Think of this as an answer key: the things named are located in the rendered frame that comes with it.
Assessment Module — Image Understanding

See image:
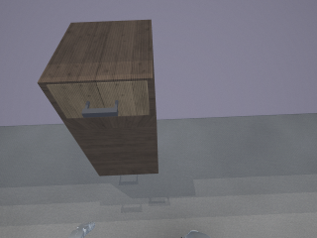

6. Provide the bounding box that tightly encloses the left robot hand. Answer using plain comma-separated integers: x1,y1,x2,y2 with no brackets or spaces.
68,221,95,238

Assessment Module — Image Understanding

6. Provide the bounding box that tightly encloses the cabinet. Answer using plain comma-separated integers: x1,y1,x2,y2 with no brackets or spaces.
37,19,159,177

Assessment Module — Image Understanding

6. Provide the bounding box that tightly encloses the handle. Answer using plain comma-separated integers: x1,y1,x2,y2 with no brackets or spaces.
81,100,119,118

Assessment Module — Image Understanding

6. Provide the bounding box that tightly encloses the drawer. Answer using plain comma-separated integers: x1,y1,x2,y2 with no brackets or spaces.
47,80,150,118

